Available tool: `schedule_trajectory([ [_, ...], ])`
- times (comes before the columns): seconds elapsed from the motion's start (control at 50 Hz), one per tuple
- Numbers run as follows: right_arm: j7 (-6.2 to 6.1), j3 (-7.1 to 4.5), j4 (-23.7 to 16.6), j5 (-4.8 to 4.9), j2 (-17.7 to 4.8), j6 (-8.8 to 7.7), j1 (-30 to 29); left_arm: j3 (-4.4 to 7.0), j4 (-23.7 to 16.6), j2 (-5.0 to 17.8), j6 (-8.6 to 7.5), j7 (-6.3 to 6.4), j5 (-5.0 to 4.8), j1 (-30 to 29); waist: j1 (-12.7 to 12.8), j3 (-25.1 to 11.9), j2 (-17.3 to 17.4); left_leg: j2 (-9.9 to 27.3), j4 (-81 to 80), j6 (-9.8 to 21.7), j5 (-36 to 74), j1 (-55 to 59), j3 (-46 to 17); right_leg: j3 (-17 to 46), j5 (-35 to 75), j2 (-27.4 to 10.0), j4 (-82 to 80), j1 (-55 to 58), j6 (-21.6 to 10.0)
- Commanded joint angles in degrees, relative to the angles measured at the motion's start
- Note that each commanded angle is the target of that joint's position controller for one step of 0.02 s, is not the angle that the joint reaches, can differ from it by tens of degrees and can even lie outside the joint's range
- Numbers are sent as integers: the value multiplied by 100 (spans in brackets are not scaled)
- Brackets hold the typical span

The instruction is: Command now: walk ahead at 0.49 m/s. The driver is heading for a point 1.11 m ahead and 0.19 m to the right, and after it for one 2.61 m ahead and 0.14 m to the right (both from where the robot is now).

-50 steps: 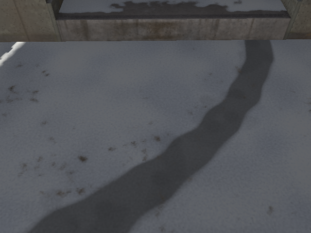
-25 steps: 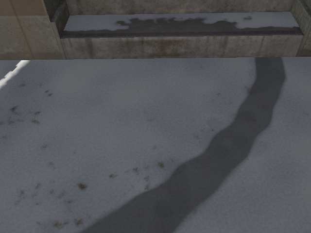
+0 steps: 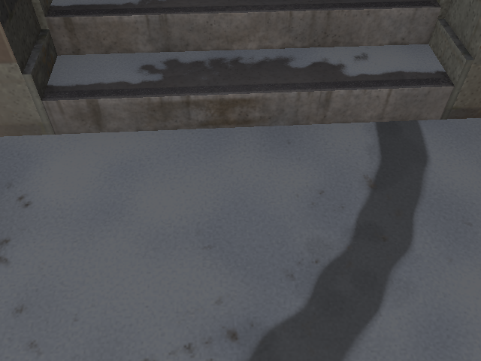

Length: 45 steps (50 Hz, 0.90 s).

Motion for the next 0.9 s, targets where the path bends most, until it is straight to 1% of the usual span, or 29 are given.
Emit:
schedule_trajectory([
  [0.02, -113, -117, -310, 5, -753, -90, -192, 77, -260, 255, 27, 35, 68, 143, 251, 318, 403, 1659, -1117, 964, 485, -463, -1275, 31, 879, -244, -771, -284, 155],
  [0.1, -196, -131, -209, 89, -877, -18, 277, 40, -505, 160, -35, -31, 28, -755, -74, 322, 438, 1531, -1029, 699, 625, 9, -958, -189, 1770, 7, -2374, -129, 189],
  [0.16, -201, -145, -79, 129, -927, 40, 606, 9, -671, 162, -53, -124, -31, -1272, -276, 430, 490, 1672, -865, 670, 507, 508, -956, -273, 1680, 138, -2963, -113, 200],
  [0.2, -214, -157, -6, 131, -932, 103, 746, -2, -811, 190, -88, -207, -54, -1535, -322, 511, 514, 1855, -655, 646, 542, 931, -1019, -260, 1370, 189, -3246, -207, 118],
  [0.24, -234, -191, 14, 134, -998, 162, 726, 17, -891, 282, -141, -282, -59, -1534, -219, 476, 586, 2016, -376, 571, 830, 1224, -1085, -285, 918, 268, -3478, -20, -34],
  [0.26, -240, -209, 1, 135, -1045, 190, 650, 50, -868, 366, -163, -300, -57, -1341, -80, 368, 656, 2041, -160, 515, 1259, 1276, -1078, -353, 714, 360, -3579, 333, -118],
  [0.28, -242, -216, -38, 127, -1085, 216, 502, 127, -765, 510, -182, -299, -49, -903, 199, 110, 715, 1937, 335, 424, 2195, 1235, -955, -508, 610, 544, -3693, 1021, -233],
  [0.3, -236, -172, -86, 86, -975, 241, 407, 277, -467, 773, -190, -270, -45, 49, 636, -457, 647, 1616, 1403, 281, 2934, 971, -705, -594, 671, 689, -3747, 2269, -409],
  [0.32, -234, -66, -266, -10, -765, 222, 361, 419, -219, 1266, -186, -216, 22, 1254, 1053, -1390, 106, 1245, 3241, 61, 1877, -205, -379, 506, 832, -296, -3613, 4131, -826],
  [0.34, -162, 164, -285, 28, 49, 75, 1092, 516, -66, 1708, -141, -245, 74, 1700, 711, -2145, -1514, 183, 5254, -320, -1733, -2612, -308, 3219, -77, -1576, -4223, 6168, -1757],
  [0.36, -140, 39, -197, 175, -546, -73, 881, 359, -91, 1088, -143, -248, 53, 1646, 859, -2126, -1062, 395, 6055, -220, -2421, -3295, -1135, 3849, -551, -1560, -4692, 6109, -1683],
  [0.38, -128, -70, -395, 291, -942, -152, 282, 265, -202, 823, -151, -229, 34, 1073, 755, -1231, -741, 710, 6155, -118, -1950, -3636, -1055, 2927, -204, -1367, -4758, 5317, -1379],
  [0.4, -165, -82, -479, 268, -945, -159, -62, 202, -321, 670, -141, -231, 42, 540, 565, -820, -216, 1018, 5925, -129, -1402, -3394, -887, 2166, 418, -1137, -4895, 4452, -1228],
  [0.42, -199, -115, -509, 175, -872, -121, -229, 156, -362, 516, -141, -261, 68, 243, 402, -477, 13, 1185, 5552, -169, -1079, -3153, -825, 1665, 865, -905, -5094, 3743, -1146],
  [0.44, -209, -137, -501, 132, -771, -39, -133, 110, -339, 378, -151, -283, 110, 141, 206, -375, -77, 1334, 5284, -182, -866, -2797, -850, 1291, 1048, -709, -5281, 3323, -1060],
  [0.46, -212, -128, -475, 129, -620, 41, -21, 106, -277, 345, -159, -304, 113, 174, 119, -307, -141, 1355, 5110, -210, -765, -2591, -814, 1099, 1153, -612, -5435, 3084, -1062],
  [0.48, -220, -120, -458, 123, -509, 103, 44, 120, -204, 396, -177, -304, 99, 277, 67, -242, -131, 1365, 4971, -247, -714, -2540, -760, 916, 1380, -564, -5533, 2941, -1108],
  [0.5, -229, -128, -495, 112, -489, 145, -22, 142, -137, 482, -187, -287, 93, 363, 31, -140, -107, 1383, 4801, -291, -589, -2637, -734, 756, 1570, -546, -5616, 2861, -1139],
  [0.54, -244, -149, -653, 71, -516, 178, -439, 187, -40, 637, -174, -222, 100, 549, 87, 26, -32, 1419, 4263, -385, -125, -3023, -713, 574, 1743, -548, -5736, 2910, -1158],
  [0.58, -231, -154, -797, 51, -483, 171, -891, 189, 37, 659, -126, -158, 84, 721, 190, 119, -40, 1405, 3583, -434, 451, -3224, -678, 393, 1721, -485, -5798, 3017, -1078],
  [0.66, -170, -118, -1006, 85, -394, 126, -1703, 195, 185, 746, -84, -92, 28, 1049, 439, 284, -87, 1198, 2304, -425, 1308, -2973, -477, 68, 1414, -339, -5874, 3140, -897],
  [0.72, -101, -97, -1166, 128, -407, 101, -2186, 209, 359, 776, -34, -79, -6, 1347, 595, 446, -108, 1103, 1822, -380, 1236, -3035, -432, 73, 1272, -502, -5758, 3601, -883],
  [0.76, -30, -94, -1293, 148, -439, 64, -2412, 231, 447, 797, 20, -55, -19, 1433, 606, 526, -125, 1082, 1598, -281, 970, -3123, -463, 117, 1364, -680, -5575, 3979, -848],
  [0.8, 33, -116, -1347, 152, -521, 20, -2392, 267, 477, 861, 71, -27, -34, 1379, 500, 468, -176, 1008, 1423, -146, 562, -2905, -415, 140, 1724, -806, -5308, 4234, -770],
  [0.82, 46, -153, -1314, 152, -604, 2, -2205, 283, 468, 905, 96, -20, -34, 1295, 372, 342, -238, 908, 1356, -74, 370, -2526, -329, 115, 2215, -809, -5090, 4272, -712],
  [0.84, 40, -226, -1212, 144, -735, -10, -1799, 293, 440, 950, 123, -17, -29, 1163, 123, 82, -309, 717, 1290, 22, 264, -1845, -159, 13, 3136, -717, -4627, 4226, -632],
  [0.86, 10, -364, -923, 136, -957, -10, -913, 256, 408, 855, 155, -18, -4, 1072, -295, -425, -241, 530, 1224, 167, 325, -665, -18, -205, 3791, -421, -3632, 3967, -496],
  [0.88, -44, -503, -661, 81, -1365, -4, 193, 167, 279, 684, 154, -18, 72, 1067, -673, -1233, 199, 1300, 1388, 506, 463, 1126, -884, -459, 2788, -85, -1984, 2852, -291],
  [0.9, -47, -614, -516, 28, -1837, 39, 779, -48, 256, -55, 30, -90, 74, 1767, -413, -2033, 1661, 2686, 873, 1431, -581, 3268, -3584, -524, -445, 973, 270, 413, 136],
])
